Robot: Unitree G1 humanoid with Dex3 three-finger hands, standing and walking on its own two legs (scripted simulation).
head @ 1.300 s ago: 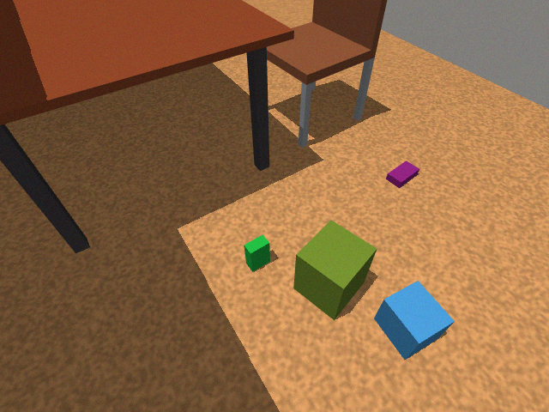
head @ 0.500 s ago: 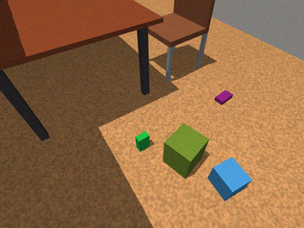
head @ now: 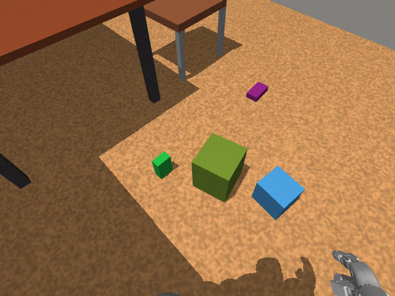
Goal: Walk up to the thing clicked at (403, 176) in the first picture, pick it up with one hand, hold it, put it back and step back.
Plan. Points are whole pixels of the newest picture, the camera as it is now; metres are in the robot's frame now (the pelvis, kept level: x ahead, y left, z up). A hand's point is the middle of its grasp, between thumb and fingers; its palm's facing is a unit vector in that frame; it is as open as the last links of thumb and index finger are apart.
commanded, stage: walk up
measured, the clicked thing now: (257, 91) +1.49 -0.36 -0.75
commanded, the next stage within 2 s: none
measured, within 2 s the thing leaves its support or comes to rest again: neither
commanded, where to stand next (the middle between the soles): +0.07 -0.02 m, yaw -89 degrees
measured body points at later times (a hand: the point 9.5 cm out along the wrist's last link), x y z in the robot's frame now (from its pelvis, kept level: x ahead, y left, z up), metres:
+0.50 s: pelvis -0.01 +0.03 -0.02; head +0.03 -0.01 +0.43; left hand +0.27 +0.25 -0.09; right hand -0.12 -0.29 -0.13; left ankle +0.01 +0.14 -0.73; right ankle -0.06 -0.08 -0.74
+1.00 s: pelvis +0.05 +0.06 -0.02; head +0.11 +0.03 +0.43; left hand +0.39 +0.14 -0.13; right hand -0.15 -0.20 -0.10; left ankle +0.18 +0.07 -0.74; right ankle -0.07 -0.02 -0.66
